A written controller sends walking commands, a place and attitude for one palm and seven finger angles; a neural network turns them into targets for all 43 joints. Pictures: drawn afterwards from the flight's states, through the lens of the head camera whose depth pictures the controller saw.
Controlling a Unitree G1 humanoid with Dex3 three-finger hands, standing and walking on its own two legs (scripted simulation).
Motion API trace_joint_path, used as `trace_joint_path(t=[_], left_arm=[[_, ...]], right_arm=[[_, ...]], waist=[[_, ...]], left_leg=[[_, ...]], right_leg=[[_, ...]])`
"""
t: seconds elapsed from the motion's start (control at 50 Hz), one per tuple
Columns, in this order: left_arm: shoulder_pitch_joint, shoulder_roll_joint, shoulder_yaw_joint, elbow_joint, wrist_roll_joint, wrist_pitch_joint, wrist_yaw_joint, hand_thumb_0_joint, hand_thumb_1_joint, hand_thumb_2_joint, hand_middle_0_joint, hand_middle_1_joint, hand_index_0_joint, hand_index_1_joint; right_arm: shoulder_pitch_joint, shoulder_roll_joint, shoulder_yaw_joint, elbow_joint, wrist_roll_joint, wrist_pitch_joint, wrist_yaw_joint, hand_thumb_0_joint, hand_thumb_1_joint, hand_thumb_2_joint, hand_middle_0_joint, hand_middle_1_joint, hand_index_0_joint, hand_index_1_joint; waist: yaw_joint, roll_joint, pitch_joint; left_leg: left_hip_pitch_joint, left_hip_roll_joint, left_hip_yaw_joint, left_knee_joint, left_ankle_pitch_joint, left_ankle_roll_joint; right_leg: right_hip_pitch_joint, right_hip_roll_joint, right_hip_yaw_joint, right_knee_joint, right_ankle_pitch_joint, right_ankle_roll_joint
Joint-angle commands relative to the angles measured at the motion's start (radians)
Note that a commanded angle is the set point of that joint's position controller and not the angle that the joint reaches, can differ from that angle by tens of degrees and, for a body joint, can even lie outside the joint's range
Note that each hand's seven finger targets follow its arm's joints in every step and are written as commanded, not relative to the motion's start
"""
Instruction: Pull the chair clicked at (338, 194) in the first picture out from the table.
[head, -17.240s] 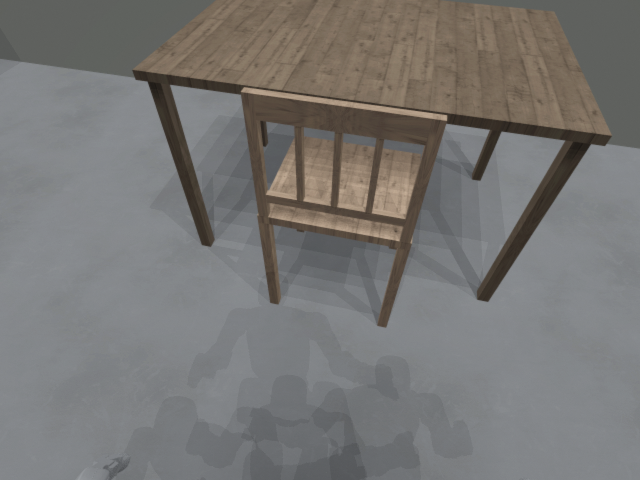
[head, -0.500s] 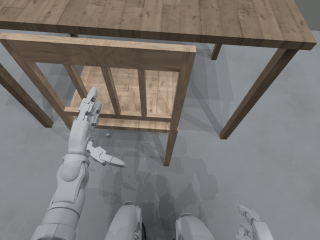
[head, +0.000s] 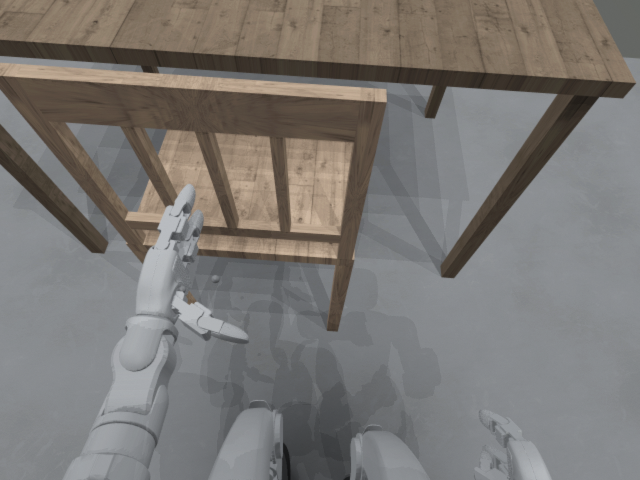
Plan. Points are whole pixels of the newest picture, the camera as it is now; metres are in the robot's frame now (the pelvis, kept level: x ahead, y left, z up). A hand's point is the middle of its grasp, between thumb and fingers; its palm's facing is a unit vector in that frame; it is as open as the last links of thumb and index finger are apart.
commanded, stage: aim the fingers beside a spindle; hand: left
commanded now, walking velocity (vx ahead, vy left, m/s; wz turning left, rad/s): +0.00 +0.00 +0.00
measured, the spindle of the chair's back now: (220, 182) +0.51 +0.15 +0.00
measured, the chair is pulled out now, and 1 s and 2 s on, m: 0.00 0.00 0.00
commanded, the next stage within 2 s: none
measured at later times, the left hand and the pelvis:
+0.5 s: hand (211, 263) +0.37 +0.14 +0.03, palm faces -0.08 -1.00 -0.05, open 16.9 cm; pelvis +0.00 +0.00 +0.00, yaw +0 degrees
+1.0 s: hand (220, 285) +0.35 +0.13 +0.01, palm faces -0.11 -0.99 +0.00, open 16.9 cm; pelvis +0.00 +0.01 +0.00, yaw +0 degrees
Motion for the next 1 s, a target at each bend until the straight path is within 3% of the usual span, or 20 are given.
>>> trace_joint_path(t=[0.0,0.06,0.14,0.18,0.22,0.24,0.3,0.34,0.42,0.46,0.5,0.58,0.64,0.74,0.8,0.84,0.92,0.94,0.96,0.98], left_arm=[[-0.244,0.121,0.046,-0.317,-0.016,-0.098,0.005,0.0,-0.5,0.3,-0.06,-0.08,-0.06,-0.08],[-0.183,0.104,0.038,-0.234,-0.006,-0.068,0.013,0.0,-0.5,0.3,-0.06,-0.08,-0.06,-0.08],[-0.242,0.099,0.037,-0.08,0.004,-0.034,0.002,0.0,-0.5,0.3,-0.06,-0.08,-0.06,-0.08],[-0.284,0.124,0.064,-0.084,-0.004,-0.04,-0.006,0.0,-0.5,0.3,-0.06,-0.08,-0.06,-0.08],[-0.293,0.143,0.086,-0.154,-0.015,-0.062,-0.012,0.0,-0.5,0.3,-0.06,-0.08,-0.06,-0.08],[-0.303,0.179,0.114,-0.203,-0.018,-0.075,-0.009,0.0,-0.5,0.3,-0.06,-0.08,-0.06,-0.08],[-0.306,0.165,0.093,-0.323,-0.026,-0.103,-0.005,0.0,-0.5,0.3,-0.06,-0.08,-0.06,-0.08],[-0.277,0.15,0.074,-0.302,-0.023,-0.092,-0.001,0.0,-0.5,0.3,-0.06,-0.08,-0.06,-0.08],[-0.229,0.081,0.025,-0.101,-0.013,-0.026,-0.016,0.0,-0.5,0.3,-0.06,-0.08,-0.06,-0.08],[-0.215,0.072,0.021,-0.055,-0.014,-0.01,-0.027,0.0,-0.5,0.3,-0.06,-0.08,-0.06,-0.08],[-0.217,0.107,0.062,-0.076,-0.024,-0.012,-0.029,0.0,-0.5,0.3,-0.06,-0.08,-0.06,-0.08],[-0.261,0.182,0.119,-0.307,-0.024,-0.081,0.001,0.0,-0.5,0.3,-0.06,-0.08,-0.06,-0.08],[-0.209,0.178,0.109,-0.407,-0.02,-0.111,0.03,0.0,-0.5,0.3,-0.06,-0.08,-0.06,-0.08],[-0.142,0.061,0.006,-0.159,0.0,-0.045,0.003,0.0,-0.5,0.3,-0.06,-0.08,-0.06,-0.08],[-0.168,0.025,-0.031,-0.074,-0.004,-0.008,-0.033,0.0,-0.5,0.3,-0.06,-0.08,-0.06,-0.08],[-0.2,0.014,-0.046,-0.14,-0.015,-0.017,-0.039,0.0,-0.5,0.3,-0.06,-0.08,-0.06,-0.08],[-0.302,0.128,0.041,-0.387,-0.015,-0.093,0.017,0.0,-0.5,0.3,-0.06,-0.08,-0.06,-0.08],[-0.315,0.186,0.092,-0.421,-0.009,-0.108,0.042,0.0,-0.5,0.3,-0.06,-0.08,-0.06,-0.08],[-0.289,0.191,0.106,-0.415,0.002,-0.115,0.06,0.0,-0.5,0.3,-0.06,-0.08,-0.06,-0.08],[-0.285,0.166,0.088,-0.38,0.012,-0.116,0.073,0.0,-0.5,0.3,-0.06,-0.08,-0.06,-0.08]], right_arm=[[0.033,-0.138,-0.051,-0.109,-0.004,-0.046,-0.01,0.0,-0.9,-0.9,0.2,0.3,0.2,0.3],[0.034,-0.138,-0.047,-0.103,-0.004,-0.038,-0.006,0.0,-0.9,-0.9,0.2,0.3,0.2,0.3],[0.034,-0.143,-0.041,-0.094,0.003,-0.026,-0.009,0.0,-0.9,-0.9,0.2,0.3,0.2,0.3],[0.034,-0.146,-0.04,-0.1,0.003,-0.026,-0.011,0.0,-0.9,-0.9,0.2,0.3,0.2,0.3],[0.034,-0.142,-0.042,-0.112,-0.001,-0.033,-0.012,0.0,-0.9,-0.9,0.2,0.3,0.2,0.3],[0.031,-0.145,-0.045,-0.116,-0.001,-0.037,-0.013,0.0,-0.9,-0.9,0.2,0.3,0.2,0.3],[0.035,-0.138,-0.046,-0.115,-0.006,-0.049,-0.011,0.0,-0.9,-0.9,0.2,0.3,0.2,0.3],[0.044,-0.142,-0.047,-0.106,-0.006,-0.053,-0.011,0.0,-0.9,-0.9,0.2,0.3,0.2,0.3],[0.055,-0.148,-0.047,-0.08,0.001,-0.039,-0.011,0.0,-0.9,-0.9,0.2,0.3,0.2,0.3],[0.054,-0.152,-0.046,-0.085,0.005,-0.036,-0.009,0.0,-0.9,-0.9,0.2,0.3,0.2,0.3],[0.051,-0.153,-0.047,-0.099,0.005,-0.032,-0.009,0.0,-0.9,-0.9,0.2,0.3,0.2,0.3],[0.046,-0.144,-0.052,-0.118,-0.004,-0.041,-0.006,0.0,-0.9,-0.9,0.2,0.3,0.2,0.3],[0.051,-0.139,-0.053,-0.118,-0.011,-0.052,-0.002,0.0,-0.9,-0.9,0.2,0.3,0.2,0.3],[0.052,-0.142,-0.047,-0.089,-0.001,-0.038,0.0,0.0,-0.9,-0.9,0.2,0.3,0.2,0.3],[0.042,-0.153,-0.049,-0.098,0.008,-0.026,-0.002,0.0,-0.9,-0.9,0.2,0.3,0.2,0.3],[0.035,-0.152,-0.052,-0.118,0.009,-0.03,-0.002,0.0,-0.9,-0.9,0.2,0.3,0.2,0.3],[0.03,-0.146,-0.054,-0.127,-0.005,-0.043,-0.01,0.0,-0.9,-0.9,0.2,0.3,0.2,0.3],[0.037,-0.15,-0.053,-0.117,-0.01,-0.046,-0.013,0.0,-0.9,-0.9,0.2,0.3,0.2,0.3],[0.035,-0.144,-0.05,-0.114,-0.013,-0.045,-0.011,0.0,-0.9,-0.9,0.2,0.3,0.2,0.3],[0.032,-0.137,-0.045,-0.108,-0.015,-0.043,-0.009,0.0,-0.9,-0.9,0.2,0.3,0.2,0.3]], waist=[[-0.004,0.06,-0.462],[-0.015,0.001,-0.4],[-0.04,-0.075,-0.263],[-0.031,-0.064,-0.288],[-0.008,-0.011,-0.377],[0.001,0.018,-0.419],[0.003,0.086,-0.514],[-0.014,0.064,-0.496],[-0.046,-0.071,-0.322],[-0.04,-0.083,-0.294],[-0.02,-0.076,-0.322],[0.019,0.071,-0.491],[0.015,0.097,-0.534],[-0.046,-0.044,-0.301],[-0.049,-0.077,-0.245],[-0.033,-0.023,-0.296],[0.002,0.093,-0.489],[0.003,0.095,-0.505],[0.012,0.11,-0.51],[-0.003,0.084,-0.476]], left_leg=[[0.485,-0.007,-0.088,-0.119,0.307,-0.008],[0.432,-0.006,-0.085,-0.122,0.278,-0.005],[0.274,-0.015,-0.067,-0.099,0.139,0.002],[0.253,-0.018,-0.062,-0.091,0.133,0.001],[0.297,-0.019,-0.06,-0.089,0.187,0.0],[0.331,-0.016,-0.062,-0.087,0.219,-0.001],[0.474,-0.009,-0.078,-0.109,0.321,-0.006],[0.489,-0.003,-0.088,-0.111,0.343,-0.005],[0.345,-0.006,-0.084,-0.113,0.203,0.0],[0.298,-0.013,-0.074,-0.106,0.18,0.003],[0.288,-0.017,-0.068,-0.108,0.184,0.001],[0.461,-0.01,-0.08,-0.119,0.333,-0.009],[0.567,0.0,-0.1,-0.126,0.426,-0.013],[0.394,-0.003,-0.092,-0.127,0.258,-0.003],[0.327,-0.009,-0.09,-0.126,0.157,-0.003],[0.376,-0.01,-0.098,-0.129,0.172,-0.003],[0.549,-0.002,-0.117,-0.13,0.301,-0.015],[0.565,0.002,-0.126,-0.125,0.336,-0.017],[0.587,0.003,-0.13,-0.131,0.355,-0.022],[0.564,0.004,-0.129,-0.129,0.343,-0.02]], right_leg=[[0.088,-0.017,0.103,-0.196,0.397,0.035],[0.078,-0.016,0.097,-0.202,0.383,0.04],[0.043,-0.019,0.125,-0.229,0.267,0.047],[0.068,-0.022,0.138,-0.227,0.26,0.044],[0.108,-0.024,0.142,-0.212,0.321,0.04],[0.115,-0.021,0.141,-0.2,0.352,0.038],[0.12,-0.018,0.117,-0.189,0.423,0.036],[0.094,-0.012,0.103,-0.186,0.43,0.037],[0.042,-0.014,0.099,-0.218,0.325,0.048],[0.049,-0.018,0.109,-0.222,0.313,0.046],[0.085,-0.021,0.114,-0.219,0.322,0.044],[0.115,-0.018,0.103,-0.18,0.43,0.031],[0.097,-0.011,0.086,-0.174,0.466,0.028],[0.031,-0.009,0.081,-0.208,0.361,0.04],[-0.002,-0.016,0.081,-0.221,0.269,0.039],[-0.007,-0.018,0.079,-0.215,0.259,0.032],[0.016,-0.016,0.077,-0.185,0.324,0.024],[0.018,-0.011,0.074,-0.173,0.345,0.022],[0.011,-0.01,0.073,-0.17,0.351,0.022],[0.001,-0.01,0.07,-0.171,0.345,0.026]])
